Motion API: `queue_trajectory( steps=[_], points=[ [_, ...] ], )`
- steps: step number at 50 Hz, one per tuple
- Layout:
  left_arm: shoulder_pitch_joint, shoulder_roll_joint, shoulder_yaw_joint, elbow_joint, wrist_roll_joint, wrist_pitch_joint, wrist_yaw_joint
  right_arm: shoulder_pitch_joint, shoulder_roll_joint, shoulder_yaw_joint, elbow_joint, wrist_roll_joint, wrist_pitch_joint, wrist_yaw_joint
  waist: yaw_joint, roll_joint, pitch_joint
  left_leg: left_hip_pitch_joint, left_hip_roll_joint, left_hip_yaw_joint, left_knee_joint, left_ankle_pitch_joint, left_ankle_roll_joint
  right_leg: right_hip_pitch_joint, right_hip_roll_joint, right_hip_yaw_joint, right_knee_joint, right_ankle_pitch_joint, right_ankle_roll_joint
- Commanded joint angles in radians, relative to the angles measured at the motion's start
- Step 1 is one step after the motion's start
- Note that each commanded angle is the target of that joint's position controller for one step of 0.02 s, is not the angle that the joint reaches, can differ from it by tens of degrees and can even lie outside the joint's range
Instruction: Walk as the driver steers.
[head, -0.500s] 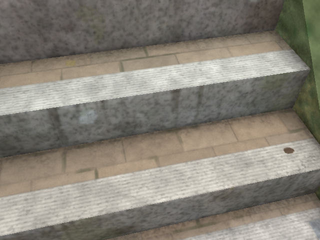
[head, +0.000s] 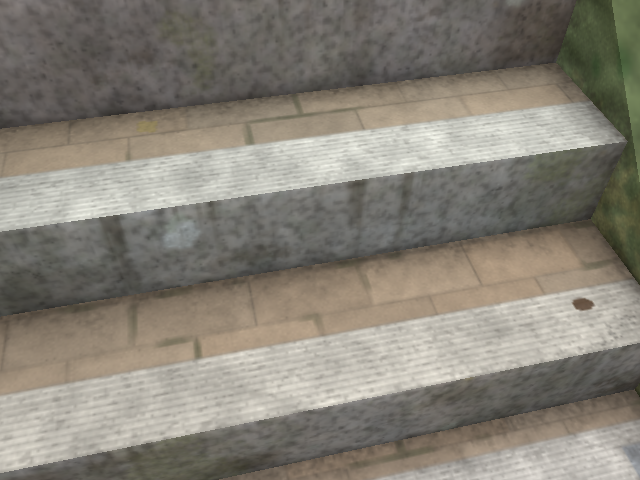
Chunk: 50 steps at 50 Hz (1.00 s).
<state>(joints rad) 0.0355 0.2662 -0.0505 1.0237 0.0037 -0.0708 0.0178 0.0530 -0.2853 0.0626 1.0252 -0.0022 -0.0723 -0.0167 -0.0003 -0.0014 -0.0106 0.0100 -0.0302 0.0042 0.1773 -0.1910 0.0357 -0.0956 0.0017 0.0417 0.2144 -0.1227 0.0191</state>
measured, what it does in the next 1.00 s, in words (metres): stands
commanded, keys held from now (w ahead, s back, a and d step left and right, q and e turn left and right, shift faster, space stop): w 1.00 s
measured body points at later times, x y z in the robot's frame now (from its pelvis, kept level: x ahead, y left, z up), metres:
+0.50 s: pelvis +0.00 +0.00 +0.00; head +0.00 +0.01 +0.45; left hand +0.15 +0.26 -0.12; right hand +0.14 -0.26 -0.12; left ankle -0.06 +0.09 -0.75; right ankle -0.01 -0.13 -0.75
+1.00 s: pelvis +0.00 +0.00 +0.00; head +0.00 +0.01 +0.45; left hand +0.15 +0.26 -0.12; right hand +0.15 -0.26 -0.12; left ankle -0.06 +0.09 -0.75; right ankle -0.01 -0.13 -0.75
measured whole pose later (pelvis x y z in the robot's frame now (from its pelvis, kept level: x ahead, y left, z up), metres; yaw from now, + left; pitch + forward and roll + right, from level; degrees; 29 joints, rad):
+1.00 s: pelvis +0.00 +0.00 +0.00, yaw +0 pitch +0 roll -1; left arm 0.04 0.27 -0.05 1.02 0.00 -0.07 0.02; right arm 0.05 -0.29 0.06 1.02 0.00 -0.07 -0.02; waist 0.00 0.00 -0.01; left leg 0.02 -0.03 -0.01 0.17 -0.19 0.04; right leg -0.09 0.00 0.04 0.21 -0.12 0.02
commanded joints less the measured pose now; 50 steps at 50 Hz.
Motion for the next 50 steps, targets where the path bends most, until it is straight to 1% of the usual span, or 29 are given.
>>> queue_trajectory(
  steps=[1,30,32,50],
  points=[
    [-0.068,0.114,0.021,-0.056,-0.001,-0.012,0.003,-0.058,-0.130,-0.024,-0.052,0.001,-0.012,-0.003,-0.001,0.006,-0.073,-0.005,0.160,-0.098,-0.001,0.288,-0.017,0.046,-0.120,0.086,0.016,0.265,-0.018],
    [-0.065,0.113,0.024,-0.059,0.000,-0.011,0.003,-0.057,-0.132,-0.024,-0.053,0.000,-0.011,-0.004,0.000,0.005,-0.072,-0.004,0.158,-0.104,-0.002,0.296,-0.015,0.050,-0.122,0.082,0.016,0.266,-0.015],
    [-0.063,0.115,0.024,-0.057,-0.004,-0.012,0.006,-0.061,-0.127,-0.022,-0.057,0.001,-0.010,-0.005,0.001,0.007,-0.071,0.000,0.158,-0.105,-0.003,0.302,-0.016,0.049,-0.123,0.082,0.013,0.262,-0.016],
    [-0.063,0.115,0.026,-0.054,-0.003,-0.012,0.006,-0.061,-0.129,-0.023,-0.060,0.000,-0.009,-0.005,0.001,0.005,-0.070,0.003,0.158,-0.107,-0.004,0.299,-0.017,0.051,-0.124,0.082,0.011,0.265,-0.015]
  ],
)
